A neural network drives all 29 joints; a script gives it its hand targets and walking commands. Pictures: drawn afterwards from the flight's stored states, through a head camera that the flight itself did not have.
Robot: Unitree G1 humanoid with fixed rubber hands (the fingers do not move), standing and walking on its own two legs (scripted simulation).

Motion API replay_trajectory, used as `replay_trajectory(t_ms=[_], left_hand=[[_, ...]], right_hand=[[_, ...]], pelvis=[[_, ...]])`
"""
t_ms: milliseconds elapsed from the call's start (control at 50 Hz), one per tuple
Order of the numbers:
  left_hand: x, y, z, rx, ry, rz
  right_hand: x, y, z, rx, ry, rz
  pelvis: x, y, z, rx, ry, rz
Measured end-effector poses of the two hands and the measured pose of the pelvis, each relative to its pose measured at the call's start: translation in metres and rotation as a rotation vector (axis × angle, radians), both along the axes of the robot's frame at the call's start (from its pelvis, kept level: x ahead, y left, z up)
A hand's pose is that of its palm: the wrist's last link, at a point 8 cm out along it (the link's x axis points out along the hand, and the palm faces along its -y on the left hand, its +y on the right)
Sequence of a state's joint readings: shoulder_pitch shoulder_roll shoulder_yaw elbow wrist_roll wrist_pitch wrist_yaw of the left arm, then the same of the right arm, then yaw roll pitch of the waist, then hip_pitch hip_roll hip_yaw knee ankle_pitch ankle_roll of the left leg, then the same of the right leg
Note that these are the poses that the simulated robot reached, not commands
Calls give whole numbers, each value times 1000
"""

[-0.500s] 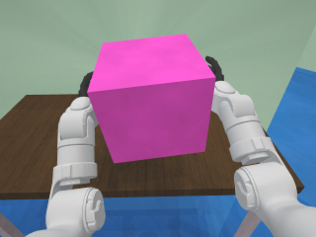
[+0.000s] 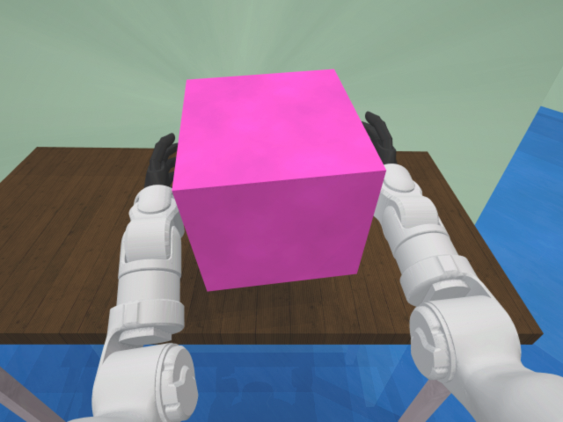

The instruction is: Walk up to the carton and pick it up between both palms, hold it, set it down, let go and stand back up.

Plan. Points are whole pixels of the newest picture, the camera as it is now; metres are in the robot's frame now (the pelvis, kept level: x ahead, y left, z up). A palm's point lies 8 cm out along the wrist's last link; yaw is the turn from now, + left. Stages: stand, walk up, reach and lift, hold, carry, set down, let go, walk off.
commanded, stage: set down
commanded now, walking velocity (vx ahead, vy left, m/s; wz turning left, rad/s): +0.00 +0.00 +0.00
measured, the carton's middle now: (272, 177) +0.40 +0.01 +0.18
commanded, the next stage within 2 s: none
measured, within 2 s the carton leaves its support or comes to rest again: neither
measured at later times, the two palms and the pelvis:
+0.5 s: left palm (170, 203) +0.37 +0.16 +0.16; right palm (375, 169) +0.42 -0.15 +0.18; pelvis +0.01 -0.03 +0.00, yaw +2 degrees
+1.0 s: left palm (176, 224) +0.37 +0.16 +0.13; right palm (369, 183) +0.43 -0.15 +0.15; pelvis +0.00 -0.05 +0.00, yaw +1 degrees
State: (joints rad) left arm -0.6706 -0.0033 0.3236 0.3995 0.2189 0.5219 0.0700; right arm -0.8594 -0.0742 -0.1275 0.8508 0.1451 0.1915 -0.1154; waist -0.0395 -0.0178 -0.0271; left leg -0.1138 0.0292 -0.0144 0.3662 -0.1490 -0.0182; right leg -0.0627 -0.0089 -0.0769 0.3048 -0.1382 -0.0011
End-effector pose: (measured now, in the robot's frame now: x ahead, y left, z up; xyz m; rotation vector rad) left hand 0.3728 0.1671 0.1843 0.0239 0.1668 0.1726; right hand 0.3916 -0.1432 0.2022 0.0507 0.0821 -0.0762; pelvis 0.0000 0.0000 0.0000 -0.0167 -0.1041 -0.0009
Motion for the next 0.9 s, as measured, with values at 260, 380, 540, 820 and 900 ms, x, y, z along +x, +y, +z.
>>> replay_trajectory(t_ms=[260, 380, 540, 820, 900], left_hand=[[-4, 2, -28, -10, 24, 83], [-3, -3, -23, -19, 18, 98], [-3, -11, -24, -30, 34, 108], [-8, -14, -47, -52, 77, 141], [-8, -13, -53, -57, 89, 154]], right_hand=[[19, 5, -24, -18, 18, 74], [25, 1, -18, -18, 13, 86], [27, -7, -25, -19, 27, 96], [29, -10, -51, -41, 69, 129], [33, -8, -54, -47, 81, 144]], pelvis=[[10, -18, -1, -9, 44, 34], [13, -24, -1, -6, 38, 35], [13, -32, -1, 3, 28, 28], [3, -41, -2, 10, 73, 15], [0, -43, -3, 10, 97, 15]])
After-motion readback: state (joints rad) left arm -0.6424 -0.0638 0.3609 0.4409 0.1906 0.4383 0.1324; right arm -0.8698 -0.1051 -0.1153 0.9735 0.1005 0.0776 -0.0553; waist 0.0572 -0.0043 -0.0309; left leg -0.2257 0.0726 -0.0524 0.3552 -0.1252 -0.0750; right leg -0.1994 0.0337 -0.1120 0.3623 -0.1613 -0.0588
